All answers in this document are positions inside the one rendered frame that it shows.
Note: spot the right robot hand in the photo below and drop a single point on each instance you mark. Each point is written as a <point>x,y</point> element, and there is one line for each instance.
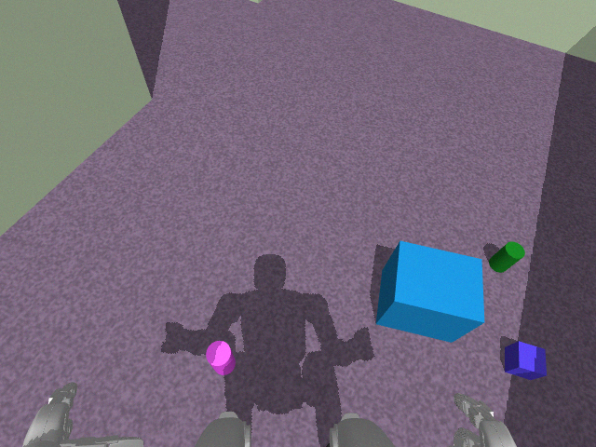
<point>493,433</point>

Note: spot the left robot hand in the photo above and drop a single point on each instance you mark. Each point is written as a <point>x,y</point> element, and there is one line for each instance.
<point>52,423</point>

